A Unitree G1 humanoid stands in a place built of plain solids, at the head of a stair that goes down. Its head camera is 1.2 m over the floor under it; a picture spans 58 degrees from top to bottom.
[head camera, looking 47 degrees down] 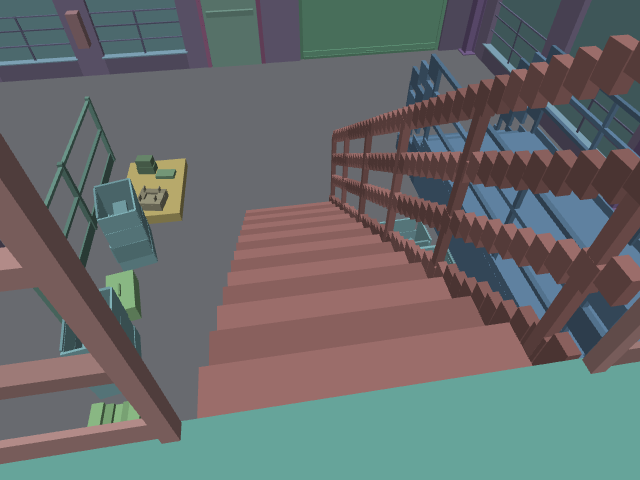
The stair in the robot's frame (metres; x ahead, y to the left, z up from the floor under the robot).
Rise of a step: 0.18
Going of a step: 0.25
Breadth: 1.18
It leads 9 degrees to the left of straight ahead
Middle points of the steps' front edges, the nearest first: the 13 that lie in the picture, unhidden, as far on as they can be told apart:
0.54 -0.21 0.00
0.79 -0.17 -0.18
1.03 -0.13 -0.35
1.28 -0.09 -0.53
1.52 -0.05 -0.71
1.77 -0.01 -0.89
2.01 0.03 -1.06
2.26 0.07 -1.24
2.51 0.11 -1.42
2.75 0.15 -1.60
3.00 0.19 -1.77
3.24 0.23 -1.95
3.49 0.27 -2.13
